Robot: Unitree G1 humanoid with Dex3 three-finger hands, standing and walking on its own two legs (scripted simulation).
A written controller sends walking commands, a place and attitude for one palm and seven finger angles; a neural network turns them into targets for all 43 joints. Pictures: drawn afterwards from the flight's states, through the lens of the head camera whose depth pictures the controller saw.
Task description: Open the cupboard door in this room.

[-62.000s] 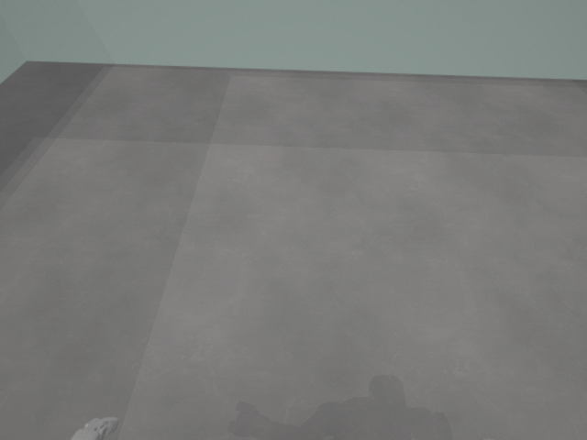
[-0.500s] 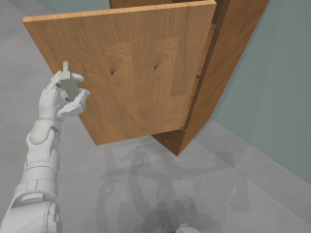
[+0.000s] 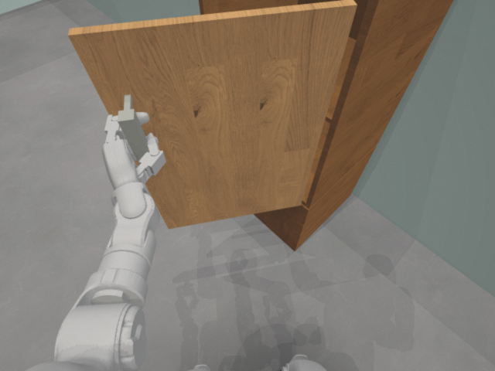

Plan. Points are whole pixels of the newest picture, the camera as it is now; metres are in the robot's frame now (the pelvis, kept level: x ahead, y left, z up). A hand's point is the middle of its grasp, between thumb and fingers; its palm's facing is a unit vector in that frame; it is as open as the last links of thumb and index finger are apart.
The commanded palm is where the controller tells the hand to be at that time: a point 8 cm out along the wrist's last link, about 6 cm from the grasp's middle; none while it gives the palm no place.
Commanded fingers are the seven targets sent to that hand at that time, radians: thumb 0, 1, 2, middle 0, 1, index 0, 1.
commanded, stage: pull the door open along its arc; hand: left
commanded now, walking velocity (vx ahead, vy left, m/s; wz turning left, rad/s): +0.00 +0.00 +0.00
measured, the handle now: (139, 134) +0.49 +0.19 +0.08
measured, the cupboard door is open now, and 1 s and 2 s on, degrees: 57 84 86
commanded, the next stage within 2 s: open thumb and fingers to let go in 0.58 s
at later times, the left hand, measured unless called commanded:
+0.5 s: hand (185, 221) +0.32 +0.09 +0.08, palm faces +0.24 -0.97 +0.04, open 6.3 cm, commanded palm +0.25 +0.15 +0.08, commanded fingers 0.00 0.90 0.90 -0.40 -1.35 -0.40 -1.35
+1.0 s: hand (199, 234) +0.30 +0.07 +0.08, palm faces +0.33 -0.94 -0.02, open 8.5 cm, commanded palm +0.25 +0.11 +0.08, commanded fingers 0.00 -0.29 0.39 -0.31 -1.22 -0.31 -1.22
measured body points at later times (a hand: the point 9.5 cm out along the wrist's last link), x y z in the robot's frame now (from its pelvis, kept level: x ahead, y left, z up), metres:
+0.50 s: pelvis +0.02 +0.00 +0.02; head +0.06 -0.02 +0.47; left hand +0.30 +0.14 +0.08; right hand +0.18 -0.23 -0.09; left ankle -0.01 +0.12 -0.70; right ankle +0.03 -0.11 -0.70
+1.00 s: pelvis +0.02 -0.02 +0.01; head +0.05 -0.05 +0.45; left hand +0.28 +0.12 +0.09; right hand +0.20 -0.22 -0.10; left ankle -0.01 +0.12 -0.70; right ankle +0.03 -0.11 -0.70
